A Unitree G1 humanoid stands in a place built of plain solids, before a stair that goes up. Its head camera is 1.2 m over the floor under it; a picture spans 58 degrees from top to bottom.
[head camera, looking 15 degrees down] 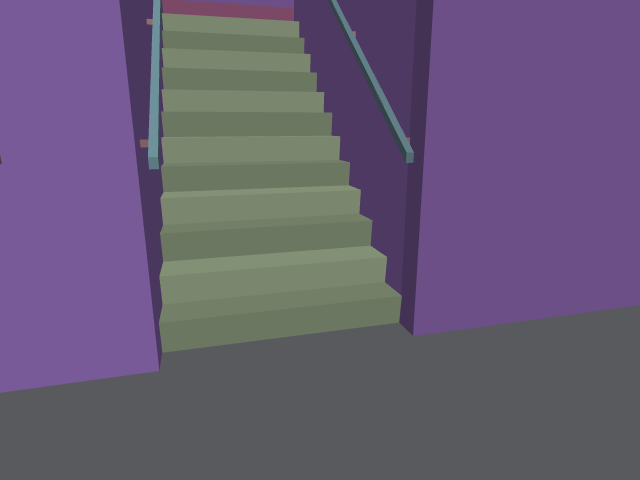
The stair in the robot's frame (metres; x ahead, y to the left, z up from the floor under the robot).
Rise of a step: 0.19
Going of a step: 0.25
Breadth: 1.40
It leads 15 degrees to the left of straight ahead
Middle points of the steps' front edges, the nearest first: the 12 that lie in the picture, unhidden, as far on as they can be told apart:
2.28 0.18 0.19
2.51 0.24 0.36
2.77 0.31 0.55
3.00 0.37 0.73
3.25 0.44 0.91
3.49 0.51 1.10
3.72 0.57 1.29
3.97 0.64 1.48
4.21 0.70 1.67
4.46 0.77 1.87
4.70 0.84 2.06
4.93 0.90 2.27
